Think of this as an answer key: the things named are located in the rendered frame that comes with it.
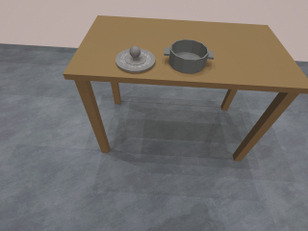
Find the pot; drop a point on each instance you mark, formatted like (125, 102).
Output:
(188, 55)

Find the lid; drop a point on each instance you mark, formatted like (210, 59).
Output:
(130, 64)

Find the table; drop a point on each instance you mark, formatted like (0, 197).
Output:
(246, 57)

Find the knob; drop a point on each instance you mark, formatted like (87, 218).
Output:
(135, 51)

